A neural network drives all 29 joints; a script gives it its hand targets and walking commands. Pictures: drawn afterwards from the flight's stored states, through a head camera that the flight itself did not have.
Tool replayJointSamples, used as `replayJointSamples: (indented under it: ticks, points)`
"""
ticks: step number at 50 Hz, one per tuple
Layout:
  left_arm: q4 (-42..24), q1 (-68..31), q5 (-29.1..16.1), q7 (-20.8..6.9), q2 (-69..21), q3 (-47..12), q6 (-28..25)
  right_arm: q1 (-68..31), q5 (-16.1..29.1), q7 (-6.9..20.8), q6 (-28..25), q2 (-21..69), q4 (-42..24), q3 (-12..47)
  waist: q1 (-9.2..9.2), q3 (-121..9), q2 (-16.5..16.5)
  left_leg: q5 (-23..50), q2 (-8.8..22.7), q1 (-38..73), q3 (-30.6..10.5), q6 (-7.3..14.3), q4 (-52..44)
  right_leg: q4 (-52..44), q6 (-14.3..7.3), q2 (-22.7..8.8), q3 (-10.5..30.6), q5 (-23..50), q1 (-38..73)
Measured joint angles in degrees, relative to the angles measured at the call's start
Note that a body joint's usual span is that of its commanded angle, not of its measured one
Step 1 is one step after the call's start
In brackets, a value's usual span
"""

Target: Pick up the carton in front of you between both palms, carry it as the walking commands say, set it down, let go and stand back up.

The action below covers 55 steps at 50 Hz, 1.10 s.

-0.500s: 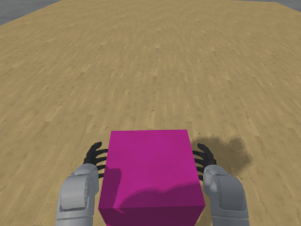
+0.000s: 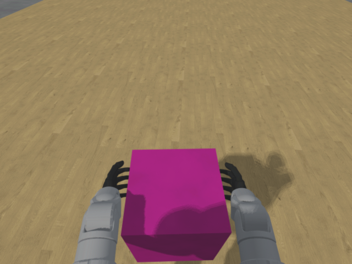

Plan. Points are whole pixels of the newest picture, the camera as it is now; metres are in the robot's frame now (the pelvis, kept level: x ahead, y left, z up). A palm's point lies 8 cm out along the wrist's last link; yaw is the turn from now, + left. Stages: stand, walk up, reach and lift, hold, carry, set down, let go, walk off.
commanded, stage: carry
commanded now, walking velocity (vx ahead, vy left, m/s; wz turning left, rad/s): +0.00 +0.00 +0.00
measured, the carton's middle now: (174, 207) +0.30 +0.00 -0.05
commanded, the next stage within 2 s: hold in 0.38 s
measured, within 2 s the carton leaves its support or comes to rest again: neither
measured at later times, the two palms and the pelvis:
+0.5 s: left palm (111, 195) +0.28 +0.14 +0.04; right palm (242, 197) +0.27 -0.15 +0.04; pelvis +0.00 +0.00 +0.01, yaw -1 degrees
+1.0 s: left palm (110, 201) +0.26 +0.14 +0.05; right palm (250, 209) +0.24 -0.16 +0.05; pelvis -0.04 +0.00 +0.00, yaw -3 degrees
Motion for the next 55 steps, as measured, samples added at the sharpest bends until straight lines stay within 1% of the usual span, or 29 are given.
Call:
replayJointSamples:
  ticks: [3, 8, 19, 20, 21, 22, 24, 25, 26, 27, 33, 43, 55]
  points:
    - [-1.22, 0.13, -0.58, 0.17, 0.02, -0.18, -0.24, 0.15, 0.55, -0.17, -0.24, -0.03, -1.24, 0.18, -0.03, 0.21, 0.0, -0.01, 0.04, -0.24, 0.0, -0.02, 0.13, 0.14, -0.03, 0.01, 0.01, -0.02, -0.26]
    - [-4.02, 1.41, -1.54, 0.43, 0.25, -1.27, 1.49, 1.44, 1.5, -0.5, 1.49, -0.25, -4.05, 1.27, -0.03, -0.14, 0.01, -0.31, 0.09, -0.37, 0.0, -0.09, 0.44, 0.49, -0.04, 0.01, 0.04, -0.35, -0.41]
    - [-4.23, 2.11, -1.55, 0.43, 0.37, -1.77, 2.61, 2.21, 1.46, -0.51, 2.67, -0.37, -4.4, 1.75, 0.11, -0.45, 0.04, -0.59, 0.22, -0.23, 0.04, -0.23, 0.68, 0.76, -0.11, 0.1, 0.11, -0.65, -0.32]
    - [-4.33, 2.02, -1.6, 0.43, 0.34, -1.66, 2.47, 2.14, 1.4, -0.47, 2.49, -0.34, -4.47, 1.7, 0.09, 0.93, 0.04, -0.33, 0.14, 1.21, -0.02, -0.12, 0.03, 0.05, -0.24, 0.22, 0.1, -0.4, 1.15]
    - [-4.79, 2.11, -1.53, 0.33, 0.34, -1.66, 2.45, 2.18, 1.29, -0.41, 2.39, -0.33, -4.78, 1.89, 0.14, 2.68, 0.01, 1.84, -0.74, 3.27, -2.03, 0.1, -1.3, -1.28, -0.36, 1.12, 1.99, 2.07, 3.1]
    - [-5.23, 2.43, -1.33, 0.17, 0.38, -1.83, 2.37, 2.42, 1.09, -0.27, 2.22, -0.37, -5.02, 2.18, 0.17, 4.0, -0.02, 1.27, -1.47, 5.19, -3.74, 0.14, -2.49, -2.45, -0.55, 1.93, 3.82, 1.58, 4.94]
    - [-5.42, 2.83, -1.06, -0.14, 0.46, -2.08, 2.32, 2.81, 0.86, -0.07, 1.96, -0.44, -4.98, 2.38, 0.23, 5.68, -0.05, 1.41, -1.78, 7.99, -4.48, -0.41, -4.68, -4.67, -0.43, 2.44, 4.84, 1.53, 7.68]
    - [-5.24, 2.89, -1.03, -0.11, 0.47, -2.09, 2.29, 2.81, 0.87, -0.1, 1.88, -0.43, -4.72, 2.37, 0.28, 6.29, -0.04, 1.92, -1.93, 9.03, -4.96, -0.76, -5.47, -5.51, -0.22, 2.56, 5.09, 2.11, 8.68]
    - [-5.17, 3.03, -0.96, -0.09, 0.5, -2.06, 2.22, 2.69, 0.85, -0.09, 1.9, -0.41, -4.47, 2.39, 0.61, 6.73, 0.24, 3.21, -2.32, 10.03, -6.68, -0.62, -6.1, -6.1, -0.16, 2.96, 5.6, 2.65, 9.39]
    - [-5.07, 3.09, -0.91, -0.18, 0.5, -1.87, 2.16, 2.57, 0.72, -0.05, 1.79, -0.4, -4.09, 2.47, 0.72, 7.11, 0.38, 2.63, -2.41, 10.81, -7.33, -0.61, -6.29, -6.58, -0.21, 3.29, 6.1, 3.05, 10.03]
    - [-2.09, 1.08, -0.1, -0.66, 0.18, -0.89, 2.03, 1.64, 0.29, 0.02, 1.79, -0.27, -2.31, 1.16, -0.16, 8.29, 0.12, 2.38, -2.48, 13.09, -6.94, -0.65, -6.4, -6.66, -0.28, 3.35, 6.86, 3.59, 12.03]
    - [2.14, -2.21, 1.97, -1.89, -0.49, 2.28, 2.12, -1.53, -1.48, 1.48, 2.13, 0.31, 1.68, -1.52, 0.02, 8.62, -0.02, 2.63, -2.59, 14.14, -6.68, -0.42, -5.17, -5.27, -0.26, 3.33, 7.47, 3.91, 12.85]
    - [5.19, -4.95, 3.24, -2.99, -1.19, 5.37, 1.75, -4.6, -3.3, 2.73, 1.48, 1.04, 5.27, -4.87, -0.06, 8.43, 0.02, 2.09, -3.79, 14.25, -8.47, 0.11, -3.49, -3.61, -0.28, 4.18, 9.58, 3.37, 13.03]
